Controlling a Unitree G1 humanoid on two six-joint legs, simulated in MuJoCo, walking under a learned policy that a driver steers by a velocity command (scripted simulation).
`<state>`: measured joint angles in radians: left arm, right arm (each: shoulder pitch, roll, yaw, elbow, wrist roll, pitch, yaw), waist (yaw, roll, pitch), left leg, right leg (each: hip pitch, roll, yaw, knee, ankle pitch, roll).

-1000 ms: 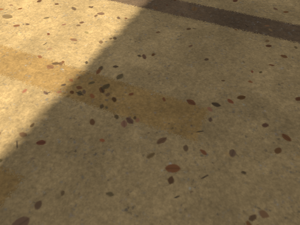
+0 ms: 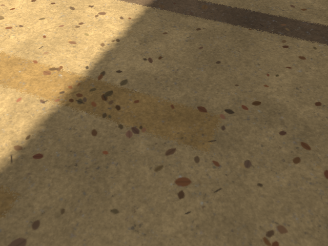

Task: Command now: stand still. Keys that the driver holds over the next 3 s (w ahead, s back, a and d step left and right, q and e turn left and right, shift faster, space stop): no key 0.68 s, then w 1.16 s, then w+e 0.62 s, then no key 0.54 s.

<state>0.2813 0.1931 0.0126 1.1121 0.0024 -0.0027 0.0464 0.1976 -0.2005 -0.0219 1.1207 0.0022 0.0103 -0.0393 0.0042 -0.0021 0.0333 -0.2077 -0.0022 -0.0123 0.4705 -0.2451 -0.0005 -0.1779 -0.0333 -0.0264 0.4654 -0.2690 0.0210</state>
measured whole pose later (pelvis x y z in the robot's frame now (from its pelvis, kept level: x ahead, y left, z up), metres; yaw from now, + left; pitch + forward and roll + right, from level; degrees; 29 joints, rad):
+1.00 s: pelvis +0.06 +0.02 -0.01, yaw +0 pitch +1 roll +1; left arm 0.46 0.20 0.05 1.08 -0.04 -0.06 0.03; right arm 0.33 -0.18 -0.04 1.09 0.03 -0.10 -0.01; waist 0.00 -0.04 -0.02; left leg -0.23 -0.03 0.05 0.59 -0.37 0.07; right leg -0.22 -0.05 0.02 0.67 -0.44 -0.01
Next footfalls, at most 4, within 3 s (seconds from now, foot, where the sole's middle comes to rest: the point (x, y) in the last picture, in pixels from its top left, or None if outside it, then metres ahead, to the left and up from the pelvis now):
1.40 right None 0.45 -0.11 -0.78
1.96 left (141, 190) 0.76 0.13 -0.78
2.50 right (203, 147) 1.00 -0.17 -0.78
2.96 left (168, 122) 1.17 0.01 -0.78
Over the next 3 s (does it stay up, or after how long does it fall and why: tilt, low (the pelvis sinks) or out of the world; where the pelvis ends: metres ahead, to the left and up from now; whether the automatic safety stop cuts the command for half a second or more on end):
stays up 1.02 -0.08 0.00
